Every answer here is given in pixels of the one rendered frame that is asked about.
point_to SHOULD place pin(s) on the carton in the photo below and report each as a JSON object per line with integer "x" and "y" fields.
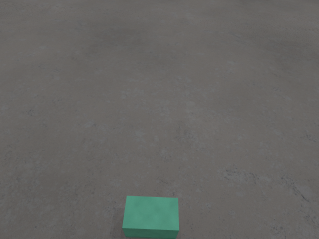
{"x": 151, "y": 217}

